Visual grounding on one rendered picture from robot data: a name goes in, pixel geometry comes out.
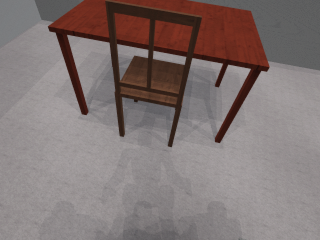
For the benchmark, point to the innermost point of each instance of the table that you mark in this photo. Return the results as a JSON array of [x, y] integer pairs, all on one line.
[[226, 35]]

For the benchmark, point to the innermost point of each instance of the chair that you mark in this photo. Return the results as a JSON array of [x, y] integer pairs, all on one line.
[[147, 79]]

